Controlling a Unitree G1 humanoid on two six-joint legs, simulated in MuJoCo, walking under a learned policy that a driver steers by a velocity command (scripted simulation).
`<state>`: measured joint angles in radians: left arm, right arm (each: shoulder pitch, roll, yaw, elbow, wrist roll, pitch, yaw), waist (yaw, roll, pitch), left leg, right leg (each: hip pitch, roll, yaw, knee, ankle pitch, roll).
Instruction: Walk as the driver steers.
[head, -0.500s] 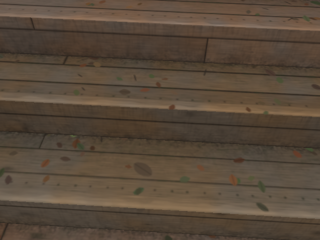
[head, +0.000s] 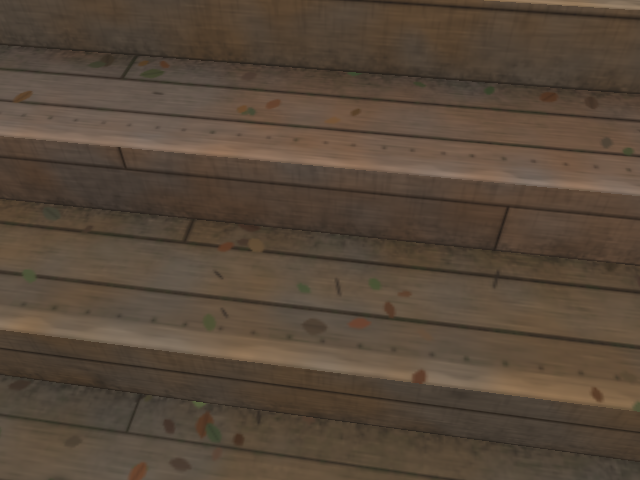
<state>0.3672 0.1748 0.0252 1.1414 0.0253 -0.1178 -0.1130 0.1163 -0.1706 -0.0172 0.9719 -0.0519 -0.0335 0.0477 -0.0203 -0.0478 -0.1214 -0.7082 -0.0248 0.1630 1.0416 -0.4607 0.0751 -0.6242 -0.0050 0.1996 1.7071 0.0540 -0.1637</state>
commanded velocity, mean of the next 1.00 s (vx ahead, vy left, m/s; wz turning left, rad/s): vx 0.39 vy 0.00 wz -0.44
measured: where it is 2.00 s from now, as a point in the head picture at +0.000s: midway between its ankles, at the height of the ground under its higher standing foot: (441, 367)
